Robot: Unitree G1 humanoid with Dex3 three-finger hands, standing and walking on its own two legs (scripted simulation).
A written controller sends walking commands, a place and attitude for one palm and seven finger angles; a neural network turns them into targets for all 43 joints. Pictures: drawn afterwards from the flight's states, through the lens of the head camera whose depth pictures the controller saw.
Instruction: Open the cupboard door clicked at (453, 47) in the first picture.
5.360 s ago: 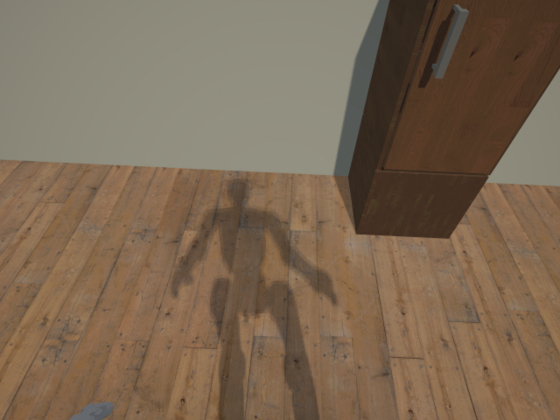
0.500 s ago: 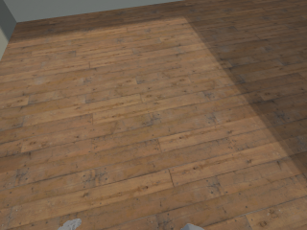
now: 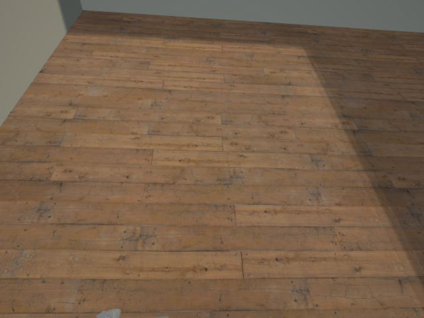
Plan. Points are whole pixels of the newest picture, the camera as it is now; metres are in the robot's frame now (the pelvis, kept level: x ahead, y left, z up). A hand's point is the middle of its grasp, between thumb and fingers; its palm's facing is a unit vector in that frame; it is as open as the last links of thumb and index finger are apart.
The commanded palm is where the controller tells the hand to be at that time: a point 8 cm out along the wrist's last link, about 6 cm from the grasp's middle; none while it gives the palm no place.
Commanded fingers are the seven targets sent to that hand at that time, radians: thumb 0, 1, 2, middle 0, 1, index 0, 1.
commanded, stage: turn to face it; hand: left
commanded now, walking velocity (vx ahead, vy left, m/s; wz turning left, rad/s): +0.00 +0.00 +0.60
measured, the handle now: out of the picture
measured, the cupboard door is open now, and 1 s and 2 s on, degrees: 0 0 0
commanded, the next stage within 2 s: none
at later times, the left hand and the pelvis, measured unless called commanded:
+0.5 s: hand out of the picture +0.03 +0.17 -0.13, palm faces +0.29 -0.92 -0.27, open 7.4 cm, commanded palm none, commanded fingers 0.00 0.90 0.90 -0.20 -0.30 -0.20 -0.30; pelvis -0.03 -0.05 +0.01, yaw +16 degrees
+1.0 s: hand out of the picture -0.16 +0.18 -0.17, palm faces +0.59 -0.77 -0.25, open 7.4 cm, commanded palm none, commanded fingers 0.00 0.90 0.90 -0.20 -0.30 -0.20 -0.30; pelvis -0.07 -0.03 +0.01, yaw +34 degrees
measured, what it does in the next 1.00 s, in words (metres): steps on the spot, turning left: right foot, then left foot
